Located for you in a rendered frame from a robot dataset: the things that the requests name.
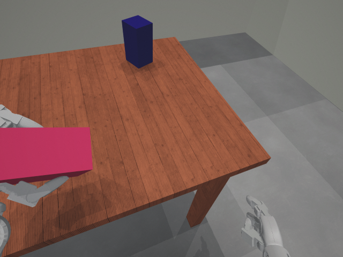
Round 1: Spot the table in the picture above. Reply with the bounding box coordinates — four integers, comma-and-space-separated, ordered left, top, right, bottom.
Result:
0, 37, 271, 257

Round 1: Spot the right robot hand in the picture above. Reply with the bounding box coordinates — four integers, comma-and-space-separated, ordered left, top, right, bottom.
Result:
242, 195, 284, 252

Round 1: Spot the sponge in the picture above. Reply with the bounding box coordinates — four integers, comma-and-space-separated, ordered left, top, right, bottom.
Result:
0, 127, 93, 185

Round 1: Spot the left robot forearm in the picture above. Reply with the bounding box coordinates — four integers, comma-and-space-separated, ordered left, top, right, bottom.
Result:
0, 202, 11, 257

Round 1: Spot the right robot forearm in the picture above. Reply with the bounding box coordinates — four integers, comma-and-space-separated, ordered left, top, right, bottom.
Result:
263, 245, 290, 257

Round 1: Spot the left robot hand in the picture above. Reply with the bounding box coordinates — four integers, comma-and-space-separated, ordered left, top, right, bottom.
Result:
0, 104, 69, 207

